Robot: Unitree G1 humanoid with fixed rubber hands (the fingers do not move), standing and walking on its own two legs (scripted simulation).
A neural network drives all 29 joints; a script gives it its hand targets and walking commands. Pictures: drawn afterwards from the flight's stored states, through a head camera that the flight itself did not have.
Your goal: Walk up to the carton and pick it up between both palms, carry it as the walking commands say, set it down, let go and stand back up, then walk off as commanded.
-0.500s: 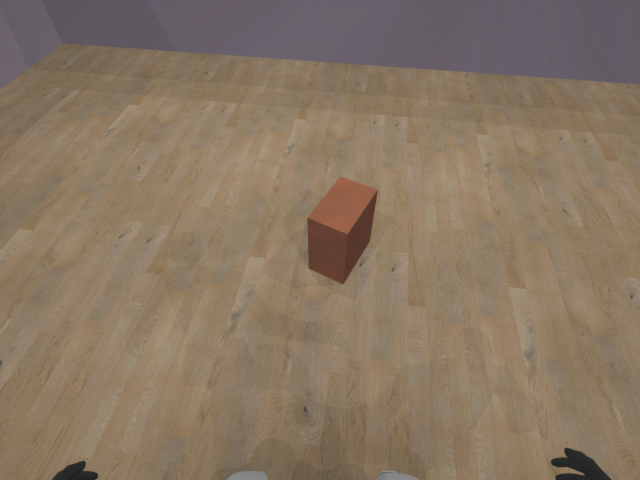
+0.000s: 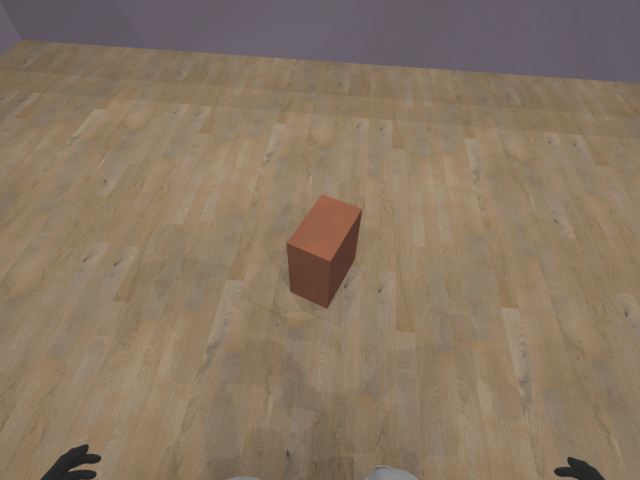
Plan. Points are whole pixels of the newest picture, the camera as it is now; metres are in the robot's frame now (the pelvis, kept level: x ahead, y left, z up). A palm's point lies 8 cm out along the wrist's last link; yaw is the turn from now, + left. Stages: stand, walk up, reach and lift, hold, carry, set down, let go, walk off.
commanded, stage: walk up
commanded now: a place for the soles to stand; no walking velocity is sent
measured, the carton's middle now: (324, 252) +0.88 +0.00 -0.60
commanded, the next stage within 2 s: none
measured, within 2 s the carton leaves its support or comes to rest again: neither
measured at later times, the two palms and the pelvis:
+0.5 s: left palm (95, 401) +0.22 +0.32 -0.08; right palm (590, 417) +0.22 -0.35 -0.08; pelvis +0.13 -0.01 +0.00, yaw -1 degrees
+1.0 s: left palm (137, 333) +0.32 +0.29 -0.09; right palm (573, 343) +0.32 -0.37 -0.08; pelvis +0.23 -0.04 +0.00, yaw -1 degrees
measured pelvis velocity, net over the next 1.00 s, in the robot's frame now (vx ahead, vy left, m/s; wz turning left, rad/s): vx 0.23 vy -0.04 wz -0.01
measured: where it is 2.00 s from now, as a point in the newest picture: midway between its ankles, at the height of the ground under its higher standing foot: (323, 444)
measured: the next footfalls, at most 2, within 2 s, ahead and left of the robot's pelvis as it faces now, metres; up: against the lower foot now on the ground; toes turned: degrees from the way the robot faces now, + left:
left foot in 0.24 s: +0.19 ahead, +0.15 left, +0.00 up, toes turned +2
right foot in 0.50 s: +0.23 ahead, -0.13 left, +0.00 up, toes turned -2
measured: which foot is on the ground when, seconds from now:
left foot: up 0.00-0.22, down 0.24-0.50, up 0.52-0.72, down 0.74-1.00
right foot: down 0.00-0.24, up 0.26-0.48, down 0.50-0.76, up 0.78-0.96, down 0.98-1.00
